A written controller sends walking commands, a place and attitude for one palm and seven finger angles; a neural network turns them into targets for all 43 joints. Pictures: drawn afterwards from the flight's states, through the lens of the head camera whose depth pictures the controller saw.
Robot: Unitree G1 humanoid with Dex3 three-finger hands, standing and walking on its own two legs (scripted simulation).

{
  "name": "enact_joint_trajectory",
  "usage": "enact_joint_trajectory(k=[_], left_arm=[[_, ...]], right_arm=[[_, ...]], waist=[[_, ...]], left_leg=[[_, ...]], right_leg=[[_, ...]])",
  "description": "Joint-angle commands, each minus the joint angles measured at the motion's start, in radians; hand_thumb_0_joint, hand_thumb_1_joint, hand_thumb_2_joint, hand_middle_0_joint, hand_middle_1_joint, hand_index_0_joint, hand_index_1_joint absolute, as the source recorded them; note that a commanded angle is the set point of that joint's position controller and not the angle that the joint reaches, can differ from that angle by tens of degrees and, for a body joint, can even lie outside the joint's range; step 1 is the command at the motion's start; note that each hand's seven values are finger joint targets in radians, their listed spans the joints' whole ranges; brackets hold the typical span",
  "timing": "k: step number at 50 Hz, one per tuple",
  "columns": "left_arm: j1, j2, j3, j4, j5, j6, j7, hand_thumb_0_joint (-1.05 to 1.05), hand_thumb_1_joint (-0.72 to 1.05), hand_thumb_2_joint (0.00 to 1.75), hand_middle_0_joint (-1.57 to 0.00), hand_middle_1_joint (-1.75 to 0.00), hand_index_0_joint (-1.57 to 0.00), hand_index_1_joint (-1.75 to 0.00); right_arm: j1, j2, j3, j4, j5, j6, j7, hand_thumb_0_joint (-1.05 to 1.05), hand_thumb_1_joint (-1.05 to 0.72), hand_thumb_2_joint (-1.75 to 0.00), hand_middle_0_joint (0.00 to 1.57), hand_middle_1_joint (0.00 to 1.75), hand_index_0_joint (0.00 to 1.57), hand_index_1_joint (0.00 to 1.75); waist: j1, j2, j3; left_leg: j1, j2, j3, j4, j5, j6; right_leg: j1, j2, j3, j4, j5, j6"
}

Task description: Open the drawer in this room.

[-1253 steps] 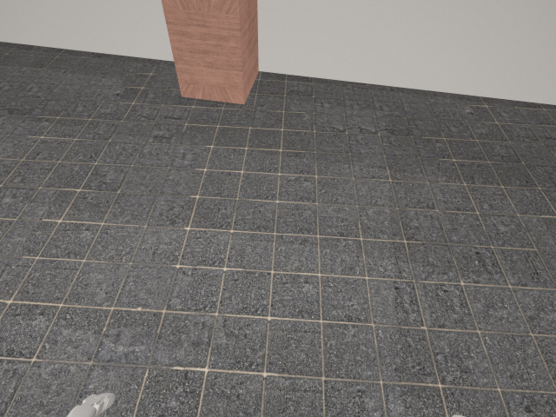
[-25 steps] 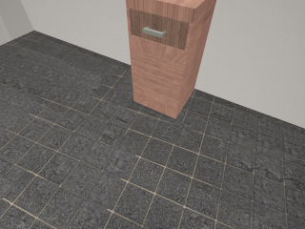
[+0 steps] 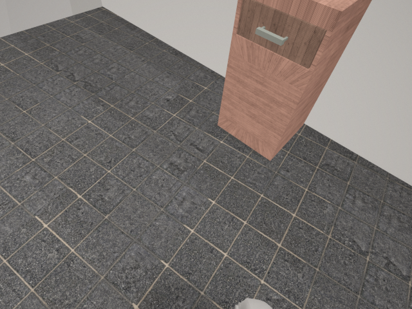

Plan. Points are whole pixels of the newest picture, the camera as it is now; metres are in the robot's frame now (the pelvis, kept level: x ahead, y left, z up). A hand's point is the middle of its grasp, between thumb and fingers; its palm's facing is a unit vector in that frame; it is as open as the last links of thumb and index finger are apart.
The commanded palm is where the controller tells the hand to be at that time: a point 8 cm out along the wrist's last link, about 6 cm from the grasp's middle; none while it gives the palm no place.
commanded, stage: walk to a spot facing it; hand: left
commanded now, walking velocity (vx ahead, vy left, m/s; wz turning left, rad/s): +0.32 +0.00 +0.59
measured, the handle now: (272, 34) +1.15 -0.26 -0.04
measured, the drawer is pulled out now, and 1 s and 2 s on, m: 0.00 0.00 0.00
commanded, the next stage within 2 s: turn to face it in 0.94 s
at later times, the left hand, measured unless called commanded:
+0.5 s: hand (139, 277) +0.20 +0.15 -0.15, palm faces +0.31 -0.92 -0.25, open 7.3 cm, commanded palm none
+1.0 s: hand (105, 272) +0.22 +0.23 -0.19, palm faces +0.63 -0.75 -0.21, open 7.4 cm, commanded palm none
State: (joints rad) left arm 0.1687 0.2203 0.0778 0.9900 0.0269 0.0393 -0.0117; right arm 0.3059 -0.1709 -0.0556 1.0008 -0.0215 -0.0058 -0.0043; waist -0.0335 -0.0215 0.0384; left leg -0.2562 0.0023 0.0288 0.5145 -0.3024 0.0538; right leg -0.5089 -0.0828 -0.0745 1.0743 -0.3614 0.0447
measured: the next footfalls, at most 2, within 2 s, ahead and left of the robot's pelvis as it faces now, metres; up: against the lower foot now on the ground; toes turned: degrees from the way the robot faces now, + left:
right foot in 0.34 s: +0.25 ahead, -0.16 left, +0.00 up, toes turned +6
left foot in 0.84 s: +0.36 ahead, +0.15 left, +0.00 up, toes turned +39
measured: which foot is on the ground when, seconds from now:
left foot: down 0.00-0.34, up 0.36-0.82, down 0.84-1.00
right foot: up 0.00-0.32, down 0.34-0.84, up 0.86-1.00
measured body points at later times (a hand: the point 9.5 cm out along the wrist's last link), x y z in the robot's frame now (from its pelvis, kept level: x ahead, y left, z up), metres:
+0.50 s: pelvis +0.17 -0.06 +0.00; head +0.21 -0.08 +0.44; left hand +0.19 +0.20 -0.13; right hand +0.27 -0.31 -0.17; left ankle +0.07 +0.05 -0.64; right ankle +0.21 -0.17 -0.74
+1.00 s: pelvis +0.33 +0.06 -0.01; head +0.37 +0.12 +0.43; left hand +0.19 +0.27 -0.17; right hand +0.58 -0.05 -0.14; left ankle +0.33 +0.13 -0.74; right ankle +0.37 -0.11 -0.63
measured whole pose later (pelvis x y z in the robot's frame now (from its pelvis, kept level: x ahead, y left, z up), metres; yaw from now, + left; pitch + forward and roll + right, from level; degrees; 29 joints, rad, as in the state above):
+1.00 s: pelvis +0.33 +0.06 -0.01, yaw +36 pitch +0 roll -2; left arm 0.25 0.23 0.06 0.99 0.01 -0.01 -0.01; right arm 0.08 -0.22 -0.03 0.90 -0.01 -0.04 0.02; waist 0.04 -0.01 0.15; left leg -0.33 -0.04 0.09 0.58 -0.25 0.10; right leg -0.46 -0.15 -0.08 1.27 -0.42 0.08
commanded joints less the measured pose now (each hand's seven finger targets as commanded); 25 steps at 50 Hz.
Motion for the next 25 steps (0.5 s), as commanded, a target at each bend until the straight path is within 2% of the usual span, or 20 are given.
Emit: enact_joint_trajectory(k=[1, 3, 7, 10, 12, 13, 14, 15, 16, 17, 18, 19, 20, 21, 22, 23, 24, 25], left_arm=[[-0.057, 0.076, 0.008, -0.1, 0.002, -0.056, -0.01, 0.0, 0.9, 0.9, -0.2, -0.3, -0.2, -0.3], [-0.083, 0.078, 0.006, -0.119, 0.002, -0.059, -0.01, 0.0, 0.9, 0.9, -0.2, -0.3, -0.2, -0.3], [-0.156, 0.085, 0.001, -0.163, -0.002, -0.065, -0.011, 0.0, 0.9, 0.9, -0.2, -0.3, -0.2, -0.3], [-0.213, 0.076, -0.005, -0.195, -0.008, -0.071, -0.016, 0.0, 0.9, 0.9, -0.2, -0.3, -0.2, -0.3], [-0.199, 0.077, -0.006, -0.2, -0.011, -0.077, -0.02, 0.0, 0.9, 0.9, -0.2, -0.3, -0.2, -0.3], [-0.168, 0.074, -0.004, -0.192, -0.013, -0.08, -0.021, 0.0, 0.9, 0.9, -0.2, -0.3, -0.2, -0.3], [-0.105, 0.079, 0.0, -0.171, -0.013, -0.082, -0.021, 0.0, 0.9, 0.9, -0.2, -0.3, -0.2, -0.3], [0.021, 0.101, 0.008, -0.13, -0.012, -0.088, -0.019, 0.0, 0.9, 0.9, -0.2, -0.3, -0.2, -0.3], [0.181, 0.172, 0.024, -0.085, -0.008, -0.102, -0.01, 0.0, 0.9, 0.9, -0.2, -0.3, -0.2, -0.3], [0.304, 0.297, 0.05, -0.056, 0.004, -0.111, 0.01, 0.0, 0.9, 0.9, -0.2, -0.3, -0.2, -0.3], [0.302, 0.299, 0.047, -0.058, -0.01, -0.101, 0.017, 0.0, 0.9, 0.9, -0.2, -0.3, -0.2, -0.3], [0.232, 0.269, 0.04, -0.077, -0.01, -0.102, 0.019, 0.0, 0.9, 0.9, -0.2, -0.3, -0.2, -0.3], [0.167, 0.231, 0.034, -0.089, -0.007, -0.111, 0.016, 0.0, 0.9, 0.9, -0.2, -0.3, -0.2, -0.3], [0.113, 0.187, 0.022, -0.091, -0.007, -0.115, 0.017, 0.0, 0.9, 0.9, -0.2, -0.3, -0.2, -0.3], [0.073, 0.146, 0.012, -0.095, -0.008, -0.117, 0.02, 0.0, 0.9, 0.9, -0.2, -0.3, -0.2, -0.3], [0.064, 0.117, 0.001, -0.094, -0.004, -0.122, 0.019, 0.0, 0.9, 0.9, -0.2, -0.3, -0.2, -0.3], [0.085, 0.102, -0.005, -0.085, -0.003, -0.125, 0.018, 0.0, 0.9, 0.9, -0.2, -0.3, -0.2, -0.3], [0.101, 0.099, -0.006, -0.076, -0.002, -0.127, 0.019, 0.0, 0.9, 0.9, -0.2, -0.3, -0.2, -0.3]], right_arm=[[0.086, -0.173, -0.033, -0.034, 0.004, -0.045, -0.017, 0.0, -0.9, -0.9, 0.2, 0.3, 0.2, 0.3], [0.11, -0.172, -0.035, -0.035, 0.005, -0.049, -0.015, 0.0, -0.9, -0.9, 0.2, 0.3, 0.2, 0.3], [0.142, -0.179, -0.04, -0.029, 0.002, -0.05, -0.01, 0.0, -0.9, -0.9, 0.2, 0.3, 0.2, 0.3], [0.131, -0.191, -0.045, -0.029, -0.004, -0.047, -0.009, 0.0, -0.9, -0.9, 0.2, 0.3, 0.2, 0.3], [0.095, -0.202, -0.049, -0.039, -0.007, -0.043, -0.007, 0.0, -0.9, -0.9, 0.2, 0.3, 0.2, 0.3], [0.068, -0.21, -0.051, -0.045, -0.007, -0.042, -0.008, 0.0, -0.9, -0.9, 0.2, 0.3, 0.2, 0.3], [0.042, -0.214, -0.051, -0.047, -0.007, -0.04, -0.008, 0.0, -0.9, -0.9, 0.2, 0.3, 0.2, 0.3], [0.01, -0.219, -0.052, -0.054, -0.001, -0.04, -0.007, 0.0, -0.9, -0.9, 0.2, 0.3, 0.2, 0.3], [0.002, -0.188, -0.049, -0.062, 0.009, -0.046, 0.0, 0.0, -0.9, -0.9, 0.2, 0.3, 0.2, 0.3], [0.024, -0.112, -0.031, -0.09, 0.016, -0.05, 0.007, 0.0, -0.9, -0.9, 0.2, 0.3, 0.2, 0.3], [-0.029, -0.132, -0.035, -0.122, 0.014, -0.048, 0.008, 0.0, -0.9, -0.9, 0.2, 0.3, 0.2, 0.3], [-0.031, -0.144, -0.043, -0.12, 0.007, -0.043, 0.012, 0.0, -0.9, -0.9, 0.2, 0.3, 0.2, 0.3], [-0.051, -0.131, -0.044, -0.105, 0.005, -0.039, 0.024, 0.0, -0.9, -0.9, 0.2, 0.3, 0.2, 0.3], [-0.077, -0.126, -0.045, -0.093, -0.002, -0.027, 0.033, 0.0, -0.9, -0.9, 0.2, 0.3, 0.2, 0.3], [-0.081, -0.121, -0.045, -0.086, -0.004, -0.018, 0.042, 0.0, -0.9, -0.9, 0.2, 0.3, 0.2, 0.3], [-0.071, -0.103, -0.042, -0.076, -0.006, -0.007, 0.049, 0.0, -0.9, -0.9, 0.2, 0.3, 0.2, 0.3], [-0.067, -0.091, -0.038, -0.073, -0.004, 0.002, 0.052, 0.0, -0.9, -0.9, 0.2, 0.3, 0.2, 0.3], [-0.07, -0.089, -0.037, -0.071, -0.003, 0.009, 0.053, 0.0, -0.9, -0.9, 0.2, 0.3, 0.2, 0.3]], waist=[[-0.006, 0.106, -0.046], [-0.014, 0.116, -0.043], [-0.034, 0.16, -0.005], [-0.04, 0.189, 0.021], [-0.027, 0.205, 0.018], [-0.01, 0.205, 0.004], [0.02, 0.177, -0.013], [0.081, 0.136, -0.056], [0.149, -0.004, -0.143], [0.185, -0.332, -0.261], [0.172, -0.303, -0.217], [0.134, -0.205, -0.115], [0.115, -0.21, -0.056], [0.083, -0.172, 0.008], [0.056, -0.142, 0.03], [0.035, -0.119, 0.033], [0.03, -0.124, 0.026], [0.026, -0.136, 0.019]], left_leg=[[0.244, 0.213, -0.344, -0.284, 0.068, 0.107], [0.278, 0.21, -0.35, -0.279, 0.147, 0.123], [0.314, 0.215, -0.368, -0.277, 0.219, 0.149], [0.262, 0.213, -0.356, -0.251, 0.277, 0.15], [0.203, 0.192, -0.343, -0.217, 0.293, 0.131], [0.15, 0.187, -0.341, -0.189, 0.32, 0.117], [0.078, 0.165, -0.325, -0.146, 0.319, 0.096], [-0.022, 0.127, -0.294, -0.039, 0.275, 0.062], [-0.17, 0.06, -0.244, 0.147, 0.169, 0.016], [-0.37, -0.057, -0.116, 0.465, -0.224, -0.043], [-0.429, -0.031, -0.1, 0.651, -0.302, -0.042], [-0.457, 0.023, -0.115, 0.741, -0.226, -0.039], [-0.445, 0.064, -0.104, 0.791, -0.136, -0.038], [-0.436, 0.092, -0.094, 0.812, -0.064, -0.046], [-0.4, 0.119, -0.088, 0.79, -0.017, -0.053], [-0.376, 0.115, -0.072, 0.762, 0.025, -0.065], [-0.372, 0.104, -0.055, 0.745, 0.052, -0.072], [-0.386, 0.103, -0.044, 0.731, 0.076, -0.079]], right_leg=[[-0.218, -0.019, 0.057, 0.045, 0.074, 0.032], [-0.235, -0.019, 0.059, 0.021, 0.08, 0.044], [-0.263, -0.025, 0.057, -0.081, 0.062, 0.06], [-0.192, -0.024, 0.041, -0.238, 0.03, 0.063], [-0.078, 0.002, 0.013, -0.358, 0.018, 0.056], [0.019, 0.012, 0.008, -0.431, 0.028, 0.047], [0.16, 0.037, -0.012, -0.496, 0.082, 0.04], [0.366, 0.042, -0.018, -0.576, 0.163, 0.035], [0.638, -0.045, 0.061, -0.639, 0.18, 0.012], [0.829, -0.37, 0.395, -0.728, 0.081, -0.065], [0.735, -0.465, 0.574, -0.808, 0.067, -0.127], [0.624, -0.457, 0.529, -0.833, -0.044, -0.143], [0.488, -0.423, 0.506, -0.863, -0.194, -0.128], [0.383, -0.393, 0.42, -0.885, -0.222, -0.113], [0.327, -0.363, 0.294, -0.886, -0.145, -0.1], [0.309, -0.313, 0.168, -0.872, -0.016, -0.081], [0.318, -0.282, 0.094, -0.859, 0.09, -0.073], [0.343, -0.271, 0.044, -0.856, 0.163, -0.075]])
